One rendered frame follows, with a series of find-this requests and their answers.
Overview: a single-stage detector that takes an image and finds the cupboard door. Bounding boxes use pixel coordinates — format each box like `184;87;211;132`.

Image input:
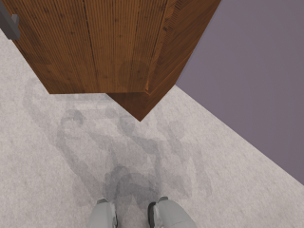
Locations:
1;0;171;95

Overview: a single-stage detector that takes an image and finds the robot right thigh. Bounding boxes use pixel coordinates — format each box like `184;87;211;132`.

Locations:
153;199;198;228

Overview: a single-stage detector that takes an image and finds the robot right shin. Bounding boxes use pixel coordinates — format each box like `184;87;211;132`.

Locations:
153;196;168;228

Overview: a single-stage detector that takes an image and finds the handle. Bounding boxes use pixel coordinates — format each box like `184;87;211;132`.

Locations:
0;0;21;40

